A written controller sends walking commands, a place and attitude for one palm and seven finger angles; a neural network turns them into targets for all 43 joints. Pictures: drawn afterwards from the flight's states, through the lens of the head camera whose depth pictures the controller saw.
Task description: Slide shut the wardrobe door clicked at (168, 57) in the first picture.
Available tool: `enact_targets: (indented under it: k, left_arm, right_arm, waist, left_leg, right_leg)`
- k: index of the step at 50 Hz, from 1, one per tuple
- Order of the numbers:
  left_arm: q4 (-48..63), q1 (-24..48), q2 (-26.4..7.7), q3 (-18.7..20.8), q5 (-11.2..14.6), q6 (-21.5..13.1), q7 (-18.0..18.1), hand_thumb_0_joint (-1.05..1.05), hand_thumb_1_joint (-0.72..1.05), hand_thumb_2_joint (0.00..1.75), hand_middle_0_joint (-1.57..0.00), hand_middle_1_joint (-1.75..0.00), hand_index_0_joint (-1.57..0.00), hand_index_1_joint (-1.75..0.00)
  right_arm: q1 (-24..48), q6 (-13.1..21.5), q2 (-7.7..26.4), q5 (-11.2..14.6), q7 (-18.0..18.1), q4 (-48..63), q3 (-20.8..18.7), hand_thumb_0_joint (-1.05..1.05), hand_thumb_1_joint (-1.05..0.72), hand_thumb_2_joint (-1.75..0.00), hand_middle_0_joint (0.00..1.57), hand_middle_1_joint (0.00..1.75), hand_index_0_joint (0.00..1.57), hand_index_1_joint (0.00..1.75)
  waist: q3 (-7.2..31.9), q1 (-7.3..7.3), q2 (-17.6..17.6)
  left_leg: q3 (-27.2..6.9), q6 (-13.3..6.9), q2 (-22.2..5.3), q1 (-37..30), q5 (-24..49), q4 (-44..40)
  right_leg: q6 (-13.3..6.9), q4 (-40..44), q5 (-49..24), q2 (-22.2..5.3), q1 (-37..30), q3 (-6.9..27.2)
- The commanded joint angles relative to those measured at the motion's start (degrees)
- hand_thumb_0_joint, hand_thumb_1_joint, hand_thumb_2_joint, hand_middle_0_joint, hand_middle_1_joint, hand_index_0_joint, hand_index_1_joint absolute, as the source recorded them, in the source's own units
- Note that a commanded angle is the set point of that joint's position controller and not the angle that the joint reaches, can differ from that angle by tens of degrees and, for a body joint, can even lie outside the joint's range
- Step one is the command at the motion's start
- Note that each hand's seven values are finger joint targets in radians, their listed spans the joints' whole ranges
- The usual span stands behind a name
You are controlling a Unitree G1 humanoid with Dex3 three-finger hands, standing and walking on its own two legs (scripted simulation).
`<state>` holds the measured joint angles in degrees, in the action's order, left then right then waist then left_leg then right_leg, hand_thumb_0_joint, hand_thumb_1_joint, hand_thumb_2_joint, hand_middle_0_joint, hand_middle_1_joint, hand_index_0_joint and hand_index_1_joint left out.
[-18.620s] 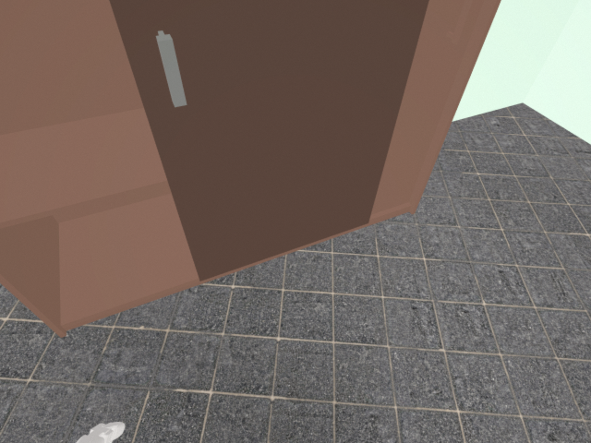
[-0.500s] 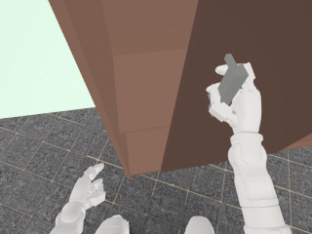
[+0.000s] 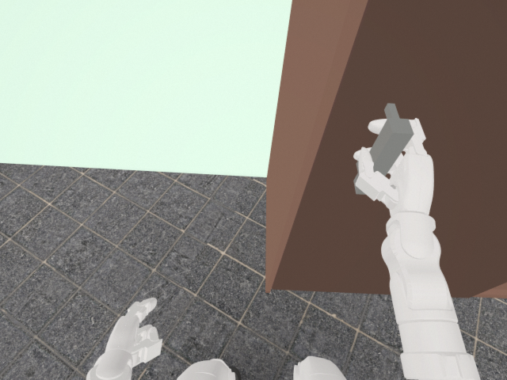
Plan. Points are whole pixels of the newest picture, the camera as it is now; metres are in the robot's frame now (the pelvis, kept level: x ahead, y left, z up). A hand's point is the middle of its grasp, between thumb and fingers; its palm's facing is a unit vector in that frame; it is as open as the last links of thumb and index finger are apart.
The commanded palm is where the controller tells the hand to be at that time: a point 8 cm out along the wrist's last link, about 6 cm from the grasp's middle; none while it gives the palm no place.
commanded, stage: step sideways, sliding the door along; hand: right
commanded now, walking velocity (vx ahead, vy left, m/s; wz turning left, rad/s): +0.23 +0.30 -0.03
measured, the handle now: (376, 150) +0.42 -0.16 +0.12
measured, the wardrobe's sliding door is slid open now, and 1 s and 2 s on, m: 0.00 0.00 0.00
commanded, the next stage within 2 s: stop walking and hold the door there in 0.20 s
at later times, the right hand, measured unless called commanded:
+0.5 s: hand (366, 171) +0.38 -0.14 +0.12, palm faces +0.41 +0.87 -0.28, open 6.7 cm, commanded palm +0.34 -0.17 +0.11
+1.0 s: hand (366, 170) +0.38 -0.14 +0.12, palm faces +0.39 +0.87 -0.29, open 6.0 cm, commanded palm +0.34 -0.18 +0.11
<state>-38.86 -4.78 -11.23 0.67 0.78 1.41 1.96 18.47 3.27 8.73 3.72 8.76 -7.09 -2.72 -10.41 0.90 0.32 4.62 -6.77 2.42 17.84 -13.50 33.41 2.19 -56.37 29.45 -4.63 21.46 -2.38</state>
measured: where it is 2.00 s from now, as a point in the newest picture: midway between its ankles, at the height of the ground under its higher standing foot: outside the picture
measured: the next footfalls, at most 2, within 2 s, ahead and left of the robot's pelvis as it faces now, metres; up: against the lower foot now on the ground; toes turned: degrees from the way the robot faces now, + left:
right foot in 0.10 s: +0.04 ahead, -0.09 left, +0.00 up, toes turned -7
left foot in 0.42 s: +0.07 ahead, +0.31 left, +0.00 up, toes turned +8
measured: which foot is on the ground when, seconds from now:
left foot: down 0.00-0.10, up 0.12-0.40, down 0.42-1.00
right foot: up 0.00-0.08, down 0.10-0.42, up 0.44-0.56, down 0.58-1.00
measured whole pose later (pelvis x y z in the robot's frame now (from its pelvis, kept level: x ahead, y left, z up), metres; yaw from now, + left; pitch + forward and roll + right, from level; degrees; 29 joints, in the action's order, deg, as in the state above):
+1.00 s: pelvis +0.00 +0.14 +0.01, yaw +6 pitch -2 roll +0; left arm -41.4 -15.9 -15.2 0.5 3.4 -1.0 5.5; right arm 20.0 10.1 27.5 0.7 5.8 -39.6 -21.5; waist -1.3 -1.5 1.1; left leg 0.7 0.9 -3.8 14.8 -13.5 28.3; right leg -1.9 -28.6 12.7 -0.5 13.7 -4.4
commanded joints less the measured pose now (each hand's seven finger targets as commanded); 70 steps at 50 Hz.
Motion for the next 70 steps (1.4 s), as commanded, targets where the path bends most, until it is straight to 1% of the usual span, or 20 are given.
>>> enact_targets:
  k: [1, 4, 5, 6, 9, 15, 16, 17, 19, 21, 24, 28, 31, 35, 37, 40, 46, 50, 62, 70]
  left_arm:
    - [9.0, 2.7, -4.2, 0.3, -0.2, -2.0, 1.2, 0.0, 0.9, 0.9, -0.2, -0.3, -0.2, -0.3]
    - [10.8, 1.7, -5.8, 0.7, 1.8, -2.9, 1.4, 0.0, 0.9, 0.9, -0.2, -0.3, -0.2, -0.3]
    - [11.5, 1.7, -7.9, 1.6, 1.9, -2.9, 0.7, 0.0, 0.9, 0.9, -0.2, -0.3, -0.2, -0.3]
    - [11.4, 3.9, -5.3, 0.6, 1.3, -2.8, 0.1, 0.0, 0.9, 0.9, -0.2, -0.3, -0.2, -0.3]
    - [8.6, 2.4, -7.2, 1.4, 0.4, -1.3, 0.0, 0.0, 0.9, 0.9, -0.2, -0.3, -0.2, -0.3]
    - [9.2, -2.8, -9.4, 2.8, 2.0, -2.6, -0.3, 0.0, 0.9, 0.9, -0.2, -0.3, -0.2, -0.3]
    - [5.0, -6.5, -13.2, 3.4, 1.9, -1.0, 0.5, 0.0, 0.9, 0.9, -0.2, -0.3, -0.2, -0.3]
    - [7.8, -5.7, -11.8, 2.8, 1.7, -0.7, -0.1, 0.0, 0.9, 0.9, -0.2, -0.3, -0.2, -0.3]
    - [6.9, -5.7, -10.9, 2.0, 2.7, -2.0, -0.2, 0.0, 0.9, 0.9, -0.2, -0.3, -0.2, -0.3]
    - [6.9, -3.5, -7.2, 1.5, 3.1, -2.8, 0.3, 0.0, 0.9, 0.9, -0.2, -0.3, -0.2, -0.3]
    - [4.8, -0.8, -10.6, 2.2, 2.7, -3.2, 2.1, 0.0, 0.9, 0.9, -0.2, -0.3, -0.2, -0.3]
    - [3.1, -2.9, -12.1, 3.3, 1.9, -3.6, 3.3, 0.0, 0.9, 0.9, -0.2, -0.3, -0.2, -0.3]
    - [6.1, -1.5, -11.7, 3.1, 2.3, -3.7, 2.8, 0.0, 0.9, 0.9, -0.2, -0.3, -0.2, -0.3]
    - [6.2, -4.2, -12.8, 2.8, 2.6, -5.0, 2.7, 0.0, 0.9, 0.9, -0.2, -0.3, -0.2, -0.3]
    - [6.7, -4.7, -12.3, 2.8, 2.6, -5.1, 3.2, 0.0, 0.9, 0.9, -0.2, -0.3, -0.2, -0.3]
    - [4.8, -6.5, -13.5, 3.7, 2.5, -4.3, 3.7, 0.0, 0.9, 0.9, -0.2, -0.3, -0.2, -0.3]
    - [5.4, -5.1, -12.8, 2.3, 2.4, -4.6, 4.1, 0.0, 0.9, 0.9, -0.2, -0.3, -0.2, -0.3]
    - [5.0, -5.8, -12.7, 2.2, 2.2, -5.5, 4.4, 0.0, 0.9, 0.9, -0.2, -0.3, -0.2, -0.3]
    - [3.3, -7.4, -12.6, 2.3, 2.2, -6.0, 4.4, 0.0, 0.9, 0.9, -0.2, -0.3, -0.2, -0.3]
    - [4.0, -6.1, -12.8, 3.5, 2.6, -4.0, 3.6, 0.0, 0.9, 0.9, -0.2, -0.3, -0.2, -0.3]
  right_arm:
    - [25.0, 6.7, 6.4, -1.6, -2.7, 16.6, 2.8, 0.0, -0.9, -0.9, 0.45, 1.4, 0.45, 1.4]
    - [27.8, 6.2, 0.6, -0.6, -3.2, 14.4, 10.5, 0.0, -0.9, -0.9, 0.45, 1.4, 0.45, 1.4]
    - [29.1, 6.1, -1.6, -0.1, -3.4, 12.3, 11.4, 0.0, -0.9, -0.9, 0.45, 1.4, 0.45, 1.4]
    - [27.9, 5.4, -2.2, -0.3, -3.4, 7.8, 11.0, 0.0, -0.9, -0.9, 0.45, 1.4, 0.45, 1.4]
    - [33.3, 3.4, -1.6, 0.1, -3.9, 8.3, 11.4, 0.0, -0.9, -0.9, 0.45, 1.4, 0.45, 1.4]
    - [42.5, 2.7, -6.1, -0.2, -4.3, 3.8, 15.2, 0.0, -0.9, -0.9, 0.45, 1.4, 0.45, 1.4]
    - [28.7, 2.7, 31.7, -3.1, -0.7, -14.5, -18.4, 0.0, -0.9, -0.9, 0.45, 1.4, 0.45, 1.4]
    - [29.6, 3.6, 24.1, -2.8, -1.7, -8.1, -10.2, 0.0, -0.9, -0.9, 0.45, 1.4, 0.45, 1.4]
    - [30.1, 5.2, 26.1, -3.8, -2.3, -7.3, -11.4, 0.0, -0.9, -0.9, 0.45, 1.4, 0.45, 1.4]
    - [27.0, 5.6, 34.2, -4.2, -2.0, -9.8, -17.8, 0.0, -0.9, -0.9, 0.45, 1.4, 0.45, 1.4]
    - [25.7, 4.0, 36.2, -2.3, -2.3, -14.2, -22.0, 0.0, -0.9, -0.9, 0.45, 1.4, 0.45, 1.4]
    - [23.7, 5.4, 35.9, -3.2, -2.0, -14.6, -23.6, 0.0, -0.9, -0.9, 0.45, 1.4, 0.45, 1.4]
    - [20.2, 7.3, 31.5, -3.7, -2.1, -13.0, -19.5, 0.0, -0.9, -0.9, 0.45, 1.4, 0.45, 1.4]
    - [16.2, 8.2, 37.1, -3.6, -1.2, -15.7, -24.3, 0.0, -0.9, -0.9, 0.45, 1.4, 0.45, 1.4]
    - [17.9, 8.1, 38.6, -3.8, -1.3, -16.4, -24.5, 0.0, -0.9, -0.9, 0.45, 1.4, 0.45, 1.4]
    - [17.3, 6.2, 39.9, -3.0, -1.4, -24.0, -26.0, 0.0, -0.9, -0.9, 0.45, 1.4, 0.45, 1.4]
    - [18.6, 9.1, 35.5, -3.8, -1.3, -23.5, -22.6, 0.0, -0.9, -0.9, 0.45, 1.4, 0.45, 1.4]
    - [17.4, 9.3, 37.1, -3.8, -0.9, -23.7, -23.5, 0.0, -0.9, -0.9, 0.45, 1.4, 0.45, 1.4]
    - [17.8, 10.0, 37.9, -3.7, -1.2, -27.8, -24.1, 0.0, -0.9, -0.9, 0.45, 1.4, 0.45, 1.4]
    - [19.2, 9.4, 39.3, -3.4, -2.3, -29.5, -25.1, 0.0, -0.9, -0.9, 0.45, 1.4, 0.45, 1.4]
  waist:
    - [31.0, -0.54, -8.7]
    - [30.0, -2.26, 4.3]
    - [28.4, -2.11, 17.8]
    - [24.9, -1.32, 14.8]
    - [19.9, -0.2, 3.3]
    - [25.8, -3.02, 18.7]
    - [27.1, -0.77, 21.7]
    - [27.0, -0.42, 21.3]
    - [26.3, -1.38, 13.1]
    - [27.2, -0.8, -11.8]
    - [23.3, 1.23, -25.4]
    - [22.3, -1.68, -5.5]
    - [19.0, -1.59, 21.9]
    - [20.5, 0.33, 7.8]
    - [23.4, -1.75, -2.5]
    - [19.3, -1.25, -10.7]
    - [15.6, -1.25, 10.4]
    - [20.2, -0.53, 3.6]
    - [19.4, -1.11, 0.7]
    - [19.7, -0.2, -9.9]
  left_leg:
    - [-15.2, -4.3, -12.4, -19.6, 27.2, -10.1]
    - [-12.4, 2.7, -6.9, -2.9, 12.0, 0.0]
    - [-8.7, 7.4, -1.8, 10.1, -3.5, 16.9]
    - [-10.8, 8.2, 0.4, 14.8, -11.0, 38.2]
    - [-13.7, 5.4, -4.6, 28.3, -11.7, 51.1]
    - [1.0, 6.5, -4.6, 8.8, -6.4, 14.4]
    - [3.9, 7.7, -2.3, 6.3, -8.1, 12.7]
    - [4.1, 7.0, -3.0, -1.1, -6.5, 2.8]
    - [3.5, 6.9, -1.5, -13.3, 5.7, -10.3]
    - [-16.3, 0.1, -16.1, -27.8, 22.4, -13.3]
    - [-21.8, -1.7, -19.7, -17.6, 19.6, -14.0]
    - [-9.4, 3.8, -15.6, -11.5, 22.6, -4.7]
    - [-1.4, 7.5, -6.0, 1.2, -7.5, 11.1]
    - [-1.6, 6.8, -7.3, -6.0, 1.1, -9.7]
    - [-14.5, 3.7, -16.5, -16.7, 24.0, -13.4]
    - [-16.2, 1.5, -19.8, -7.8, 7.1, -17.1]
    - [-3.3, 6.7, -5.4, -3.0, -8.4, -3.6]
    - [-6.2, 6.5, -7.3, -8.7, 5.0, -7.8]
    - [-9.1, 5.9, -7.8, -5.3, 1.9, -11.4]
    - [-18.9, 0.3, -23.2, -9.2, 11.7, -13.9]
  right_leg:
    - [-1.4, 20.0, -7.0, 2.6, -4.8, -4.0]
    - [-5.5, 40.9, -24.2, -6.5, -27.6, 2.2]
    - [-15.0, 41.5, -30.6, -22.4, -31.5, 22.2]
    - [-19.6, 45.2, -29.5, -29.6, -26.8, 31.2]
    - [-17.9, 36.4, -43.8, -26.6, -29.4, 17.5]
    - [-9.2, 31.3, -35.9, -14.0, -26.3, 0.4]
    - [-8.1, 30.7, -36.2, -13.3, -23.6, -2.6]
    - [-6.3, 24.4, -35.0, -11.5, -18.9, -2.7]
    - [-3.7, 15.0, -24.7, -5.8, -10.9, -5.2]
    - [-1.2, -3.7, -1.7, 1.6, 9.1, -6.3]
    - [-1.9, -7.9, -0.2, 1.1, 9.0, 4.7]
    - [-2.6, 33.0, -18.6, 2.5, -11.0, -1.5]
    - [-7.7, 40.2, -30.2, -8.9, -14.1, 12.5]
    - [-7.2, 26.9, -40.2, -6.5, -16.0, 6.1]
    - [-2.6, 21.4, -20.4, -0.2, -6.4, 0.2]
    - [-2.0, 21.4, -5.4, 2.2, -5.6, 2.9]
    - [-6.2, 45.1, 2.3, -7.0, -5.7, 14.0]
    - [-5.2, 35.8, -19.0, -4.2, -9.2, 7.5]
    - [-3.8, 33.7, -14.7, -1.3, -8.7, 3.7]
    - [-2.2, 17.2, -7.4, 3.0, -0.2, 3.5]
